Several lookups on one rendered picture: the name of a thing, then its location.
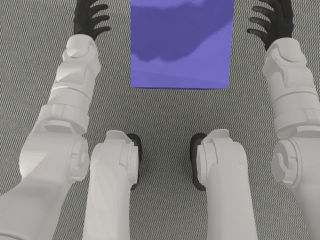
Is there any robot left foot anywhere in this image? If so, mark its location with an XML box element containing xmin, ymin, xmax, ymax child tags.
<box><xmin>126</xmin><ymin>133</ymin><xmax>142</xmax><ymax>191</ymax></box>

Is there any robot right forearm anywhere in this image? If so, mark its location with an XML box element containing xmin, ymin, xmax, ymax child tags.
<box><xmin>262</xmin><ymin>37</ymin><xmax>320</xmax><ymax>140</ymax></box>

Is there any robot left hand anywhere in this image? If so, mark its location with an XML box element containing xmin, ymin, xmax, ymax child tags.
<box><xmin>73</xmin><ymin>0</ymin><xmax>111</xmax><ymax>42</ymax></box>

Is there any robot right hand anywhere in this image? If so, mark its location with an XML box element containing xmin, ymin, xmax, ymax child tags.
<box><xmin>246</xmin><ymin>0</ymin><xmax>294</xmax><ymax>52</ymax></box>

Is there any left robot upper arm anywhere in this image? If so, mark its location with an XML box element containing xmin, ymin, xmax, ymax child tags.
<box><xmin>0</xmin><ymin>131</ymin><xmax>90</xmax><ymax>240</ymax></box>

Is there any right robot upper arm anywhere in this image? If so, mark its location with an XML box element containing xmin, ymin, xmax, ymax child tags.
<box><xmin>270</xmin><ymin>137</ymin><xmax>320</xmax><ymax>240</ymax></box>

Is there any robot right thigh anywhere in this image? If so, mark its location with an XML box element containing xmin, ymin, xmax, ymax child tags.
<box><xmin>196</xmin><ymin>137</ymin><xmax>258</xmax><ymax>240</ymax></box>

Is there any robot left forearm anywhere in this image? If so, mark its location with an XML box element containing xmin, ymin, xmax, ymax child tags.
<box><xmin>19</xmin><ymin>34</ymin><xmax>101</xmax><ymax>176</ymax></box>

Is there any carton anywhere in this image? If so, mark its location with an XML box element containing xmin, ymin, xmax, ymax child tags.
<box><xmin>130</xmin><ymin>0</ymin><xmax>235</xmax><ymax>90</ymax></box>

